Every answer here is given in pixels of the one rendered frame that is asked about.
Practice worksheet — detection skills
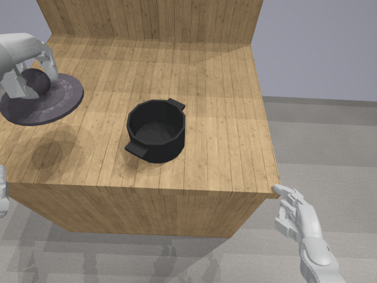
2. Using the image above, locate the lid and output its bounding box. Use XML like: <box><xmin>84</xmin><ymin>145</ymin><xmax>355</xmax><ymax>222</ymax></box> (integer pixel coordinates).
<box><xmin>0</xmin><ymin>73</ymin><xmax>84</xmax><ymax>126</ymax></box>

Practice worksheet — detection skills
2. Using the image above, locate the pot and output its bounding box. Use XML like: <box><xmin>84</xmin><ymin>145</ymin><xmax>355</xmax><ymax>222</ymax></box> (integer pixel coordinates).
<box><xmin>125</xmin><ymin>98</ymin><xmax>186</xmax><ymax>163</ymax></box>

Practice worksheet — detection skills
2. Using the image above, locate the robot right hand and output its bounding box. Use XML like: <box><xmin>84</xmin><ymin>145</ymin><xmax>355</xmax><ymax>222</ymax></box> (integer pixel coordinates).
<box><xmin>273</xmin><ymin>184</ymin><xmax>323</xmax><ymax>244</ymax></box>

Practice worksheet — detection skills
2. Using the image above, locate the table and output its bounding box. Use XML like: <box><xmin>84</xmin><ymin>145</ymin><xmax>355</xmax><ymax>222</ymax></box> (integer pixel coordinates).
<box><xmin>0</xmin><ymin>0</ymin><xmax>281</xmax><ymax>238</ymax></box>

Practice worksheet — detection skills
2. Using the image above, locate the robot right forearm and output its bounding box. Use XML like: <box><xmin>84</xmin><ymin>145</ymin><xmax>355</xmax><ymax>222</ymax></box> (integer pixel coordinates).
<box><xmin>299</xmin><ymin>237</ymin><xmax>347</xmax><ymax>283</ymax></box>

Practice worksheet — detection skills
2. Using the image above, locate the robot left hand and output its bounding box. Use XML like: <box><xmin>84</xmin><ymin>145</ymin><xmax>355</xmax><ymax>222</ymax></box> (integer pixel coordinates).
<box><xmin>0</xmin><ymin>33</ymin><xmax>59</xmax><ymax>99</ymax></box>

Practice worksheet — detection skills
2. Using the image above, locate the robot left forearm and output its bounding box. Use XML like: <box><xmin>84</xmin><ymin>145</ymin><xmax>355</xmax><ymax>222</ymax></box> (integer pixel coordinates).
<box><xmin>0</xmin><ymin>43</ymin><xmax>14</xmax><ymax>102</ymax></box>

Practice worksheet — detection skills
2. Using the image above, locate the knob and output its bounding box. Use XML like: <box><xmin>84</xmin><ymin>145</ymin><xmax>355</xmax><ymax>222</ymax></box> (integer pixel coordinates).
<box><xmin>21</xmin><ymin>68</ymin><xmax>51</xmax><ymax>96</ymax></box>

